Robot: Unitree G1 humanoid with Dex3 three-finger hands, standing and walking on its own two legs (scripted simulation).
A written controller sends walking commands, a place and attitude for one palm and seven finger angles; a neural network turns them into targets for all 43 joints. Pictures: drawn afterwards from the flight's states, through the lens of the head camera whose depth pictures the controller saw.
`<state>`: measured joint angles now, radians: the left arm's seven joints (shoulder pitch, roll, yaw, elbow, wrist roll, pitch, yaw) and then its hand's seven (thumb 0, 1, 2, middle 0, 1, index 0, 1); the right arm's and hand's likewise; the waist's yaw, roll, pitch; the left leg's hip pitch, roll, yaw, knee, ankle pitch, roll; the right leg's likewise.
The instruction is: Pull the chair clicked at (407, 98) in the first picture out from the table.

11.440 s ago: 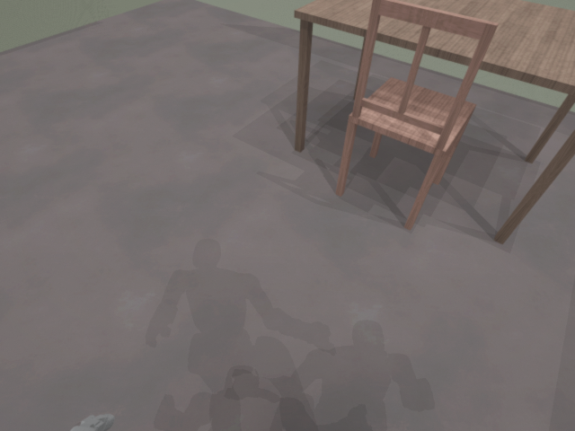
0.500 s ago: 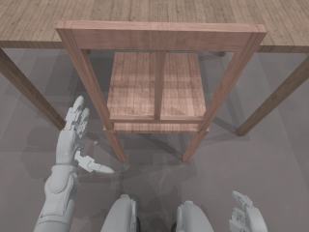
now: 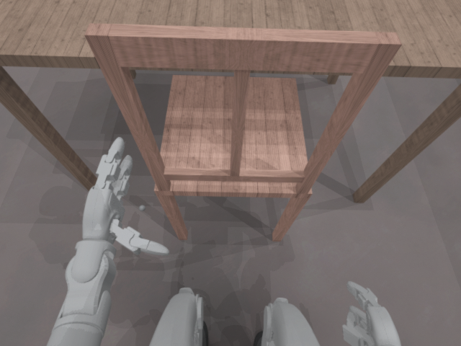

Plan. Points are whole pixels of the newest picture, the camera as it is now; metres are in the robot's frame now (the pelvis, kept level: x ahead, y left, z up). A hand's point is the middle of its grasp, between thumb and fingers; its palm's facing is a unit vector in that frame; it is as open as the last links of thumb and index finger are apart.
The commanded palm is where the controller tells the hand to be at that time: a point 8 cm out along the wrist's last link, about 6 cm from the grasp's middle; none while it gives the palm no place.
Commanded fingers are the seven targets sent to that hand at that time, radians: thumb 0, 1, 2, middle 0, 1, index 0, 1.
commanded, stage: push the fingers through the gap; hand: left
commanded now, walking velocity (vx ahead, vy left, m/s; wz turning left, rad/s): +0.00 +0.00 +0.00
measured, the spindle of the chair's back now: (237, 132) +0.48 +0.00 +0.04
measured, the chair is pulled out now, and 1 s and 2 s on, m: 0.00 0.00 0.00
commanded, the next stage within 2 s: hook a spindle and tug to test in 1.48 s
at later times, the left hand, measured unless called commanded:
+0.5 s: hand (147, 180) +0.38 +0.16 +0.02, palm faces +0.00 -1.00 -0.04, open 16.9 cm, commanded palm +0.36 +0.22 +0.02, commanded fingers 0.00 -0.50 0.30 -0.06 -0.08 -0.06 -0.08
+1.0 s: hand (146, 158) +0.43 +0.17 +0.02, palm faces +0.02 -1.00 -0.04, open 16.9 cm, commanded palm +0.40 +0.22 +0.02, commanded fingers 0.00 -0.50 0.30 -0.06 -0.08 -0.06 -0.08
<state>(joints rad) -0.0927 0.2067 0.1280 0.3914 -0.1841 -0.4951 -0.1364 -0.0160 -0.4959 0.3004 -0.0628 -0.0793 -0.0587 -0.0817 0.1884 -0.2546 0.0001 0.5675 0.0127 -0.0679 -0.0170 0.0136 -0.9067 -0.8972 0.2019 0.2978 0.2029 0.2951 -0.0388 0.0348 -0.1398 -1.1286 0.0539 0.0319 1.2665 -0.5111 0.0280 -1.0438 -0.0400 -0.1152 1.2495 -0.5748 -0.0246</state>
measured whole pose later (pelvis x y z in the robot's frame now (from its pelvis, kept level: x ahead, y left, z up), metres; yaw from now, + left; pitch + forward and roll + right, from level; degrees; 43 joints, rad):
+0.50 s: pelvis +0.00 +0.00 +0.00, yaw -1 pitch +22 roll -2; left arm -0.31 0.23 0.18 0.59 -0.16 -0.49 -0.12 -0.02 -0.50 0.30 -0.06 -0.08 -0.06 -0.08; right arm 0.23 -0.26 0.00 0.60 0.01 -0.04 -0.01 0.01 -0.91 -0.90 0.20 0.30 0.20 0.30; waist -0.06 0.04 -0.14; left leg -1.15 0.06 0.04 1.26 -0.51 0.03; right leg -1.07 -0.04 -0.10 1.25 -0.57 -0.02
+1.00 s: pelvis +0.00 +0.01 +0.00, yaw -1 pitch +24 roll -3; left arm -0.50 0.28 0.26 0.78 -0.14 -0.51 -0.13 -0.02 -0.49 0.30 -0.06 -0.08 -0.06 -0.08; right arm 0.26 -0.26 0.00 0.62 0.00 -0.01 0.00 0.01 -0.91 -0.90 0.20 0.30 0.20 0.30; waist -0.09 0.04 -0.14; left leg -1.18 0.06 0.05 1.27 -0.51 0.04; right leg -1.10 -0.03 -0.10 1.25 -0.56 -0.01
